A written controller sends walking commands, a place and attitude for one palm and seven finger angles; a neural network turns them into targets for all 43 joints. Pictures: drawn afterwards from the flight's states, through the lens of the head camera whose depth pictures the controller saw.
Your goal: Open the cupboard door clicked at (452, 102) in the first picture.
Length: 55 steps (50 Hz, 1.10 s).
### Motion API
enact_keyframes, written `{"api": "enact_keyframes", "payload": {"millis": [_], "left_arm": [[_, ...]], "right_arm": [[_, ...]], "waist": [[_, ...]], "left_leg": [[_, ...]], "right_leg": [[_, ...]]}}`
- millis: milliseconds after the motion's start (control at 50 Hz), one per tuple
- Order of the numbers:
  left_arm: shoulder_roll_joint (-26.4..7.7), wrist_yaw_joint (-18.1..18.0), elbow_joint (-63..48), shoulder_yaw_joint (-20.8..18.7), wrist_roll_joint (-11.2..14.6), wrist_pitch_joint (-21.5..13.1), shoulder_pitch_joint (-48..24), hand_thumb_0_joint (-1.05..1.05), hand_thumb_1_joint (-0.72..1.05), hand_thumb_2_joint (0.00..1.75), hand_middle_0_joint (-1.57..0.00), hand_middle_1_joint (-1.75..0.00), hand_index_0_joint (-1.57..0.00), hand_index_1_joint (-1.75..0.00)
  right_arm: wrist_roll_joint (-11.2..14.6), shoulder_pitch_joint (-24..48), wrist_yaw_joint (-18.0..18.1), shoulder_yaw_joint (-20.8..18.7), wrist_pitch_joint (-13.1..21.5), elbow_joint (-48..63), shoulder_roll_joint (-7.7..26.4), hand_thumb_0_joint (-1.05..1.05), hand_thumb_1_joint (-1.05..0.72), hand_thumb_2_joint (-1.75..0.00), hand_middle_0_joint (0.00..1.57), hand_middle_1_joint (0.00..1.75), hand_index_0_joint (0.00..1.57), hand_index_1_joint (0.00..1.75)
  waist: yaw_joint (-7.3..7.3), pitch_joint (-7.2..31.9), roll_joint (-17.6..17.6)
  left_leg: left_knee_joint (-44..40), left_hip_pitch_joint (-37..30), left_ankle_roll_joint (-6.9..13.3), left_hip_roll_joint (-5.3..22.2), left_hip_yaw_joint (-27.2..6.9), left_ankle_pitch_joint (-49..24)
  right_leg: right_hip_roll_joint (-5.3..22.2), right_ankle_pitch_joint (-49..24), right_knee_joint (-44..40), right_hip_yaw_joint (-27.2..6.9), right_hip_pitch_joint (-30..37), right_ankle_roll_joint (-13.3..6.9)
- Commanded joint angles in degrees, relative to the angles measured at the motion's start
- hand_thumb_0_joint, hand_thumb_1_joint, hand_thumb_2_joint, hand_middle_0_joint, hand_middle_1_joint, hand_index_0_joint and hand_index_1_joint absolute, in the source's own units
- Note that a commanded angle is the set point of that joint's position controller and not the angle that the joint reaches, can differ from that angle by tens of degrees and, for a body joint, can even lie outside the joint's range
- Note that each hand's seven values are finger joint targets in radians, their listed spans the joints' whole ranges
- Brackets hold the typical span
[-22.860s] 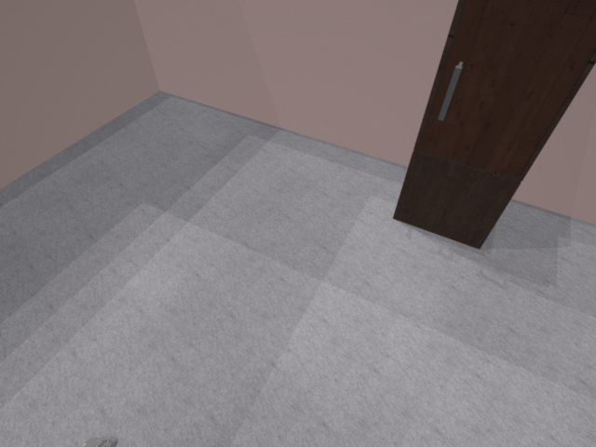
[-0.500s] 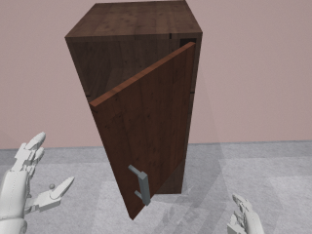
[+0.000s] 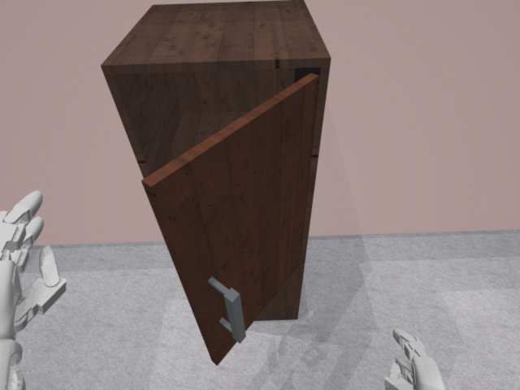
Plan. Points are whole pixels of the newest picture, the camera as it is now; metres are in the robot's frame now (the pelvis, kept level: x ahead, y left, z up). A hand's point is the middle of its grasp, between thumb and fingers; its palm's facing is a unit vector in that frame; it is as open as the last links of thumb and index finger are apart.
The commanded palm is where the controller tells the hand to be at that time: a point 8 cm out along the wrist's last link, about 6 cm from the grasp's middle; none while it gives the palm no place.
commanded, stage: draw the hand back to the body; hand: left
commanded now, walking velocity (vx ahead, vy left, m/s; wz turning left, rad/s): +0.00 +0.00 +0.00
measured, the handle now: (228, 311) +0.28 +0.10 -0.09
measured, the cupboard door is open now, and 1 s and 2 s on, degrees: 50 50 50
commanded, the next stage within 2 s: step back with the hand held close in 0.06 s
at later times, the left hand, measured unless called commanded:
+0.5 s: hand (58, 285) +0.18 +0.26 +0.16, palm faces +0.34 -0.78 -0.53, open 7.4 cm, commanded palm +0.12 +0.30 +0.18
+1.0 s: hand out of the picture +0.07 +0.30 +0.16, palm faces +0.45 -0.72 -0.53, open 7.4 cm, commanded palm +0.00 +0.33 +0.18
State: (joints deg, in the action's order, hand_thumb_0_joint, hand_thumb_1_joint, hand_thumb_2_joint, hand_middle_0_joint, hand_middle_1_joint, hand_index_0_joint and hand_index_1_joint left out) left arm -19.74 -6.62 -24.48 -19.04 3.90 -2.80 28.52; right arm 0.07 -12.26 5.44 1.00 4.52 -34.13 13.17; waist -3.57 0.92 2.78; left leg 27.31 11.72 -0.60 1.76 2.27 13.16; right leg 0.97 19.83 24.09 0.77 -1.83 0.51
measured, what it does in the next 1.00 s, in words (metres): shifts its weight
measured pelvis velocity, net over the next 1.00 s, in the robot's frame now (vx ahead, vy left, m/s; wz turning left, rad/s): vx -0.11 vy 0.02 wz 0.10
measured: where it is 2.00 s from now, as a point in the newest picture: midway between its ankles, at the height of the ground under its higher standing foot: outside the picture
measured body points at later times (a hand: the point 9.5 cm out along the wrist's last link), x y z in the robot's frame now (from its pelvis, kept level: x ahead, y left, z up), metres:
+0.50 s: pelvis -0.02 +0.00 +0.00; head +0.00 -0.01 +0.45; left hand +0.16 +0.30 +0.19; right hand +0.16 -0.24 -0.08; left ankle +0.02 +0.13 -0.74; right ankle -0.07 -0.12 -0.74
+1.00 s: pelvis -0.11 +0.02 -0.01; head -0.08 +0.03 +0.44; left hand +0.04 +0.33 +0.19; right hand +0.07 -0.21 -0.10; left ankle +0.02 +0.13 -0.74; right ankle -0.07 -0.12 -0.74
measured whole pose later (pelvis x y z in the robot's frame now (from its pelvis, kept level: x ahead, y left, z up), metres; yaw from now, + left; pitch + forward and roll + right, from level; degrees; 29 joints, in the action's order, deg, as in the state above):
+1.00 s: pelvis -0.11 +0.02 -0.01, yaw +5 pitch +0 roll -3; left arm -25.5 -8.2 -30.7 -26.4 2.0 -12.1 31.6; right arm 0.1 -11.8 5.0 -0.4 2.8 -31.5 11.8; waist 1.1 -4.7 2.2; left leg 31.6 27.3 1.8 1.5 -0.4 7.7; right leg -2.3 14.4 31.8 -0.8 -17.0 1.0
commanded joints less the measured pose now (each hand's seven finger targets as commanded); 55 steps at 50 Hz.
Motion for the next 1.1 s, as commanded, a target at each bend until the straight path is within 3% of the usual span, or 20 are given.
{"api": "enact_keyframes", "payload": {"millis": [0,140,160,180,200,220,280,320,380,480,620,740,840,880,920,960,980,1020,1040,1080], "left_arm": [[-10.5,-1.5,-11.9,-7.4,0.1,-4.5,-5.2,0.0,0.9,0.9,-0.2,-0.3,-0.2,-0.3],[-9.9,-1.1,-10.3,-6.9,0.3,-4.8,-5.4,0.0,0.9,0.9,-0.2,-0.3,-0.2,-0.3],[-11.8,-1.3,-11.3,-8.1,0.2,-5.0,-9.0,0.0,0.9,0.9,-0.2,-0.3,-0.2,-0.3],[-17.6,-1.4,-13.8,-13.7,-0.5,-7.3,-13.6,0.0,0.9,0.9,-0.2,-0.3,-0.2,-0.3],[-14.7,-0.9,-8.8,-11.5,-0.7,-7.6,-9.1,0.0,0.9,0.9,-0.2,-0.3,-0.2,-0.3],[-14.7,-0.6,-9.4,-11.5,-0.8,-8.2,-8.1,0.0,0.9,0.9,-0.2,-0.3,-0.2,-0.3],[-12.2,-0.3,-9.7,-9.7,-0.7,-8.4,-1.7,0.0,0.9,0.9,-0.2,-0.3,-0.2,-0.3],[-12.7,-0.4,-11.0,-10.4,-0.5,-8.3,0.7,0.0,0.9,0.9,-0.2,-0.3,-0.2,-0.3],[-14.4,-0.9,-12.4,-12.0,-0.3,-8.0,2.0,0.0,0.9,0.9,-0.2,-0.3,-0.2,-0.3],[-15.7,-1.8,-14.5,-13.2,0.0,-8.1,3.4,0.0,0.9,0.9,-0.2,-0.3,-0.2,-0.3],[-15.8,-2.8,-15.4,-13.3,0.1,-8.9,4.6,0.0,0.9,0.9,-0.2,-0.3,-0.2,-0.3],[-15.0,-3.3,-15.4,-13.1,-0.5,-10.8,3.8,0.0,0.9,0.9,-0.2,-0.3,-0.2,-0.3],[-14.2,-3.3,-17.1,-14.0,-1.6,-12.5,2.2,0.0,0.9,0.9,-0.2,-0.3,-0.2,-0.3],[-14.3,-3.3,-17.5,-14.9,-1.8,-12.8,3.6,0.0,0.9,0.9,-0.2,-0.3,-0.2,-0.3],[-15.3,-3.2,-18.4,-15.9,-1.6,-13.2,4.7,0.0,0.9,0.9,-0.2,-0.3,-0.2,-0.3],[-15.1,-2.9,-19.6,-15.8,-1.3,-13.6,5.3,0.0,0.9,0.9,-0.2,-0.3,-0.2,-0.3],[-15.3,-3.0,-19.3,-16.0,-1.2,-13.7,5.9,0.0,0.9,0.9,-0.2,-0.3,-0.2,-0.3],[-15.5,-3.6,-18.7,-14.7,-0.7,-13.3,3.5,0.0,0.9,0.9,-0.2,-0.3,-0.2,-0.3],[-14.0,-4.0,-18.4,-12.0,-1.1,-13.0,0.7,0.0,0.9,0.9,-0.2,-0.3,-0.2,-0.3],[-14.7,-4.7,-16.6,-11.2,-1.8,-12.1,-3.9,0.0,0.9,0.9,-0.2,-0.3,-0.2,-0.3]], "right_arm": [[0.1,8.6,0.7,-2.1,3.7,9.2,5.3,0.0,-0.9,-0.9,0.2,0.3,0.2,0.3],[-0.1,8.9,0.5,-2.3,3.8,8.8,5.4,0.0,-0.9,-0.9,0.2,0.3,0.2,0.3],[0.0,9.2,0.7,-2.4,3.7,8.6,5.7,0.0,-0.9,-0.9,0.2,0.3,0.2,0.3],[-0.1,8.0,0.6,-2.4,2.1,9.5,6.4,0.0,-0.9,-0.9,0.2,0.3,0.2,0.3],[-0.4,8.2,0.6,-2.5,1.1,8.1,6.0,0.0,-0.9,-0.9,0.2,0.3,0.2,0.3],[-0.3,8.5,0.4,-2.8,0.3,8.7,6.0,0.0,-0.9,-0.9,0.2,0.3,0.2,0.3],[-0.2,8.1,0.2,-3.4,-1.6,9.9,6.3,0.0,-0.9,-0.9,0.2,0.3,0.2,0.3],[0.0,8.4,0.1,-3.5,-2.7,10.8,6.3,0.0,-0.9,-0.9,0.2,0.3,0.2,0.3],[0.2,8.5,0.2,-3.8,-4.1,11.9,6.4,0.0,-0.9,-0.9,0.2,0.3,0.2,0.3],[0.6,8.5,0.4,-4.2,-5.2,13.0,6.4,0.0,-0.9,-0.9,0.2,0.3,0.2,0.3],[0.6,8.1,0.7,-4.4,-4.5,12.9,6.9,0.0,-0.9,-0.9,0.2,0.3,0.2,0.3],[0.5,7.7,0.8,-4.1,-2.8,12.5,7.1,0.0,-0.9,-0.9,0.2,0.3,0.2,0.3],[0.3,7.7,0.8,-4.4,-0.4,12.3,7.8,0.0,-0.9,-0.9,0.2,0.3,0.2,0.3],[0.2,7.3,0.5,-4.6,0.7,12.1,7.6,0.0,-0.9,-0.9,0.2,0.3,0.2,0.3],[0.0,7.1,0.2,-4.6,1.6,11.8,7.3,0.0,-0.9,-0.9,0.2,0.3,0.2,0.3],[0.1,6.9,0.0,-4.8,2.4,11.6,6.8,0.0,-0.9,-0.9,0.2,0.3,0.2,0.3],[-0.1,6.2,-0.1,-4.9,2.4,11.1,6.7,0.0,-0.9,-0.9,0.2,0.3,0.2,0.3],[-0.4,4.0,-0.4,-5.3,1.7,8.2,6.1,0.0,-0.9,-0.9,0.2,0.3,0.2,0.3],[-0.4,3.9,-0.5,-5.0,1.4,7.0,5.2,0.0,-0.9,-0.9,0.2,0.3,0.2,0.3],[-0.6,4.9,-0.1,-4.7,1.0,6.0,4.8,0.0,-0.9,-0.9,0.2,0.3,0.2,0.3]], "waist": [[0.04,2.4,1.1],[-0.03,1.4,-0.6],[0.05,2.3,-1.0],[2.91,-2.4,-2.3],[3.28,-1.7,-4.2],[3.11,-0.7,-3.9],[3.35,4.3,-1.0],[3.18,6.5,-0.3],[3.25,7.8,-1.9],[3.34,8.5,-0.7],[3.66,6.7,1.0],[4.04,2.0,2.9],[3.35,2.2,8.8],[2.99,3.7,10.0],[3.02,4.8,8.9],[3.25,4.5,5.5],[3.51,4.0,2.7],[4.55,4.3,-8.0],[5.2,3.9,-11.6],[5.57,1.7,-13.3]], "left_leg": [[-3.0,-9.8,1.9,-0.8,0.5,-12.1],[-3.4,-10.0,2.1,-0.9,0.9,-11.6],[-3.5,-10.6,2.2,-1.0,1.0,-11.5],[-0.1,-7.4,2.9,0.0,0.9,-10.1],[1.0,-7.0,2.8,-0.2,0.6,-10.9],[1.2,-6.6,2.7,-0.4,0.5,-13.1],[0.2,-8.6,2.6,0.6,0.6,-21.0],[-0.2,-8.9,2.5,1.1,0.3,-25.7],[-0.4,-8.5,2.2,1.6,0.5,-26.4],[-0.6,-6.5,1.9,1.9,0.8,-24.9],[-3.6,-0.6,1.9,2.4,-1.1,-12.6],[-8.5,9.4,2.6,3.4,-4.1,8.4],[-15.0,22.2,4.6,6.9,-9.4,23.9],[-14.9,25.0,5.2,7.4,-10.2,25.6],[-13.1,24.7,5.0,6.8,-10.3,24.9],[-7.9,21.6,3.9,4.6,-6.9,22.8],[-3.6,18.9,2.9,2.7,-4.8,20.8],[14.2,2.2,-0.8,-2.3,0.0,9.3],[18.9,-1.5,-1.1,-3.1,0.1,6.9],[15.7,-3.3,-0.4,-2.7,-0.3,5.1]], "right_leg": [[-1.5,-18.4,-4.6,2.1,-9.2,-0.5],[-1.4,-18.8,-5.8,1.6,-9.0,-0.2],[-1.4,-18.6,-6.1,1.4,-8.8,-0.2],[1.5,-22.2,-9.0,-1.2,-14.5,0.4],[2.4,-25.1,-8.7,-0.8,-14.1,0.4],[2.6,-28.8,-7.8,-0.6,-13.1,0.5],[1.9,-31.0,-4.9,0.2,-10.6,0.9],[1.2,-31.5,-3.4,0.8,-9.3,1.0],[0.9,-31.3,-2.8,0.7,-9.5,1.1],[0.7,-30.3,-1.6,0.4,-9.5,1.1],[-0.4,-19.7,-1.5,0.1,-10.1,0.9],[-1.9,-6.2,-1.4,-0.5,-9.6,0.7],[-5.2,-1.8,7.6,0.6,-1.0,0.8],[-6.0,-2.9,10.6,0.7,1.6,0.3],[-5.7,-2.6,9.8,-0.6,0.6,-0.2],[-4.3,1.1,5.5,-4.0,-5.1,-1.1],[-2.4,3.5,1.7,-7.5,-10.0,-2.1],[6.7,7.6,-9.2,-16.4,-30.0,-5.9],[9.9,5.3,-10.8,-17.2,-33.8,-6.9],[9.1,0.1,-9.0,-13.5,-35.2,-5.1]]}}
